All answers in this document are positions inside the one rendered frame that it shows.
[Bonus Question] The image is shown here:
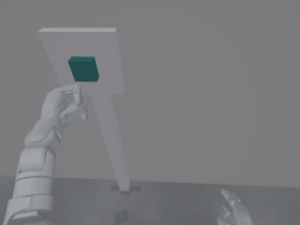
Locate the right robot hand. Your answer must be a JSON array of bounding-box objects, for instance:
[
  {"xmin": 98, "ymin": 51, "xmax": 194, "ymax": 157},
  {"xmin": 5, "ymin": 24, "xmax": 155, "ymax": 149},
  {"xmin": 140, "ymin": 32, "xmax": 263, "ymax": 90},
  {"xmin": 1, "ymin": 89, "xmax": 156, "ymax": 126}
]
[{"xmin": 217, "ymin": 188, "xmax": 253, "ymax": 225}]

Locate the left robot hand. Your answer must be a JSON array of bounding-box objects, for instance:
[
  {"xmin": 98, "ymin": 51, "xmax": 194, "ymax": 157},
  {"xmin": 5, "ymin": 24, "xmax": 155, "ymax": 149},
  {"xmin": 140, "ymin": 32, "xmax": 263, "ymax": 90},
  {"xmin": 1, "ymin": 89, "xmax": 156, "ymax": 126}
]
[{"xmin": 40, "ymin": 83, "xmax": 88, "ymax": 129}]

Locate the panel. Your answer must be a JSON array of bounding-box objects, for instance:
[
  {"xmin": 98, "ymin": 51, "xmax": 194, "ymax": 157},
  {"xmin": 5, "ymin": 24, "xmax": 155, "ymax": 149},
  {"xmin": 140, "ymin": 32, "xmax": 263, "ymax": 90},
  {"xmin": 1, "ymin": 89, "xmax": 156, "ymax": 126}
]
[{"xmin": 38, "ymin": 27, "xmax": 130, "ymax": 191}]

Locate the left robot forearm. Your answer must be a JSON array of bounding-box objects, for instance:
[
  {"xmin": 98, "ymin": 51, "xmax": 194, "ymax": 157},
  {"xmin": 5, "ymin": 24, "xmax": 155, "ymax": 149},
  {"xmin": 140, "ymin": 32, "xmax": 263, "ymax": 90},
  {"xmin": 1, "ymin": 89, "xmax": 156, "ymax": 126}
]
[{"xmin": 3, "ymin": 118, "xmax": 63, "ymax": 225}]

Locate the button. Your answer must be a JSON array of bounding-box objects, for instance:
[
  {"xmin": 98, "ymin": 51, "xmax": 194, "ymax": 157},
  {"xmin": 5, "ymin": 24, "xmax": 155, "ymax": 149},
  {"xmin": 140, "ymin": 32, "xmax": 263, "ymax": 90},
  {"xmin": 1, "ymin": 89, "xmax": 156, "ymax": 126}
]
[{"xmin": 68, "ymin": 56, "xmax": 99, "ymax": 83}]

